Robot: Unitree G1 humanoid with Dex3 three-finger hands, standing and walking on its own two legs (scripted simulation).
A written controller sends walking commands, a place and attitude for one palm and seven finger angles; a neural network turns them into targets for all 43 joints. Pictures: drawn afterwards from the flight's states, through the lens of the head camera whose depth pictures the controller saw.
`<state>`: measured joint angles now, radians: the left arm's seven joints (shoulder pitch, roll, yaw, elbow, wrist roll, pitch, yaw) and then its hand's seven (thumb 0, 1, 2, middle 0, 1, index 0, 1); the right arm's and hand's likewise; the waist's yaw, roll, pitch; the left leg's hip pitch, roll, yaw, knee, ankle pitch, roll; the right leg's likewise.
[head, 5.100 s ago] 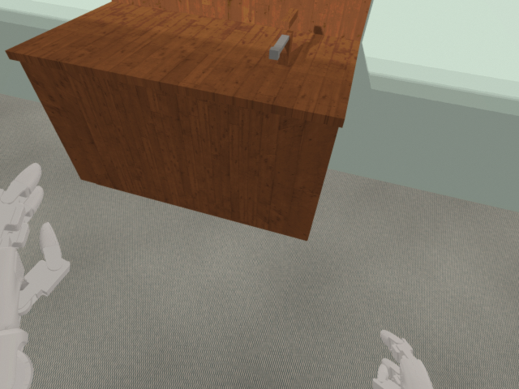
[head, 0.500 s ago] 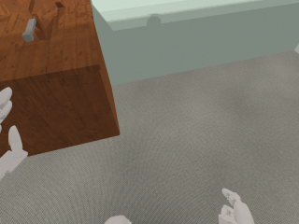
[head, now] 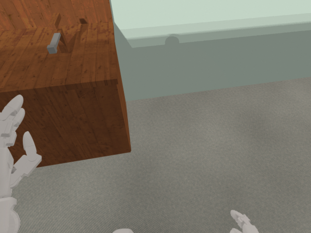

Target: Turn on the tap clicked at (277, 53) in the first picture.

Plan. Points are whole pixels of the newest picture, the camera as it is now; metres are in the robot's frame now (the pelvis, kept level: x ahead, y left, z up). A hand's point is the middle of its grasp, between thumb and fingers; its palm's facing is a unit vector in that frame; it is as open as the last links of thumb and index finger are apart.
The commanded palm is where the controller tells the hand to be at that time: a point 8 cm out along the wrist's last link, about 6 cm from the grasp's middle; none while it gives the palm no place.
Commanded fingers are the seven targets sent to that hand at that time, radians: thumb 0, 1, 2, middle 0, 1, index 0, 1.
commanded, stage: take the last steps up to it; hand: left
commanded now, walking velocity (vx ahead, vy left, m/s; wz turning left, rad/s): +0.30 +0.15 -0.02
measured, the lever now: (52, 49) +0.77 +0.49 +0.08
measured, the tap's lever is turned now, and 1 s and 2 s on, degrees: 0 0 0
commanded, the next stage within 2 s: come to a stop and stand still in 1.38 s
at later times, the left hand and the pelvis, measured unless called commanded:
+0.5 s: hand (45, 112) +0.32 +0.27 +0.18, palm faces +0.34 -0.79 -0.51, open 7.4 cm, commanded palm +0.27 +0.32 +0.18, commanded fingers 0.00 0.90 0.90 -0.20 -0.30 -0.20 -0.30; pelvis +0.09 +0.05 -0.02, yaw -3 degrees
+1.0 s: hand (39, 74) +0.45 +0.34 +0.18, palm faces +0.35 -0.84 -0.41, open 7.4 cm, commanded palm +0.39 +0.38 +0.18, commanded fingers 0.00 0.90 0.90 -0.20 -0.30 -0.20 -0.30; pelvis +0.21 +0.12 -0.01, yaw -5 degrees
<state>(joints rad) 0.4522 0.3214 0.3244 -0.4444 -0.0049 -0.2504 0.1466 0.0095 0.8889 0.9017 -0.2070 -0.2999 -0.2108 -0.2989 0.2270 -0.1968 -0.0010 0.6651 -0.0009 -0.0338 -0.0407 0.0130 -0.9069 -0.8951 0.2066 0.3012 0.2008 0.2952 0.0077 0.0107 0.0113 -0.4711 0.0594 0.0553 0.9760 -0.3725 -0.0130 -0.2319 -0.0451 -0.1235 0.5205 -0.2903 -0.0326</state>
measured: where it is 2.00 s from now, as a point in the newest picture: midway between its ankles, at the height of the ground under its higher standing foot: (137, 219)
